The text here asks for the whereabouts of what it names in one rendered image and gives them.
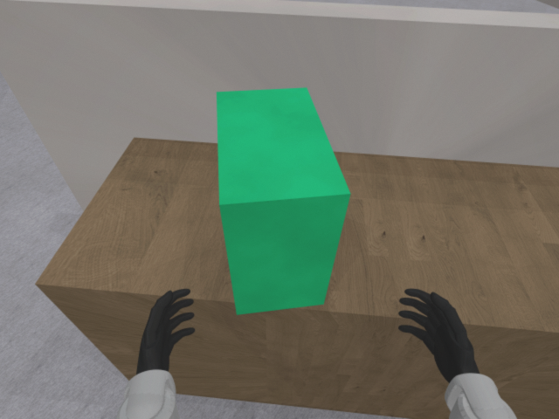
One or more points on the robot left hand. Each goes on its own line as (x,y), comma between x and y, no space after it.
(157,341)

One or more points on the pedestal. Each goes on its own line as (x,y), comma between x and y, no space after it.
(482,235)

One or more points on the robot right hand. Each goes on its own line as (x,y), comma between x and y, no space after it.
(446,336)

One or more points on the robot left forearm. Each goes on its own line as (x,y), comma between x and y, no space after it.
(150,395)

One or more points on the carton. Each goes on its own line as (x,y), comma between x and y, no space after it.
(282,197)

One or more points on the robot right forearm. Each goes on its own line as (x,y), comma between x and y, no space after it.
(475,396)

